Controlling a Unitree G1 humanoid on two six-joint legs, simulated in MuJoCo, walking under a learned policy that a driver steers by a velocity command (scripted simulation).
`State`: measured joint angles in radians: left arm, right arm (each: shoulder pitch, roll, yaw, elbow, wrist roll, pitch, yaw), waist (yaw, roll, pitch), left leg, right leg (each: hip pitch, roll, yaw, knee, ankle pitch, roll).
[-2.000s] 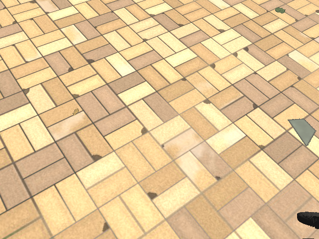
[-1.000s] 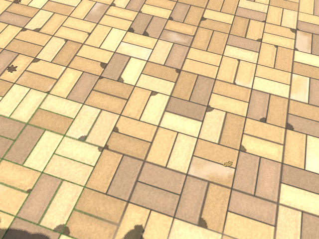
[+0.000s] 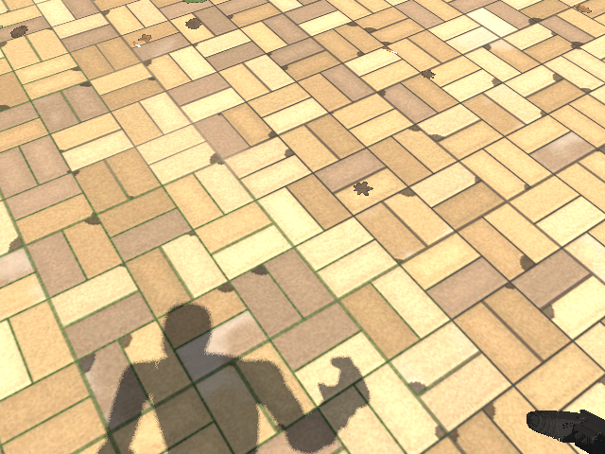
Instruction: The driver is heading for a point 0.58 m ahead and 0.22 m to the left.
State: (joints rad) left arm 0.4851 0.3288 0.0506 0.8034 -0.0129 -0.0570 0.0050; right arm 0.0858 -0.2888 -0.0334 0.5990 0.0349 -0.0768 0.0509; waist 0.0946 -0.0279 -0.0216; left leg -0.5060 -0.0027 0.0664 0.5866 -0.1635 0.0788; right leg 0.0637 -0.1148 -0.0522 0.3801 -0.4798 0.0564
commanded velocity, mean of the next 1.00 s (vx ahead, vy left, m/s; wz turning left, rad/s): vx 0.68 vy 0.00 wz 0.62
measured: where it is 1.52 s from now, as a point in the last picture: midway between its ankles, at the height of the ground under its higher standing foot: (254, 326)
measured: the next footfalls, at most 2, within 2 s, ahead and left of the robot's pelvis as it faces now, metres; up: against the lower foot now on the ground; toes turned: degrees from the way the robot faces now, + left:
right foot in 0.42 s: +0.59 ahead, -0.02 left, +0.00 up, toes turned +26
left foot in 0.82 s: +0.73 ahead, +0.34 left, +0.00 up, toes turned +31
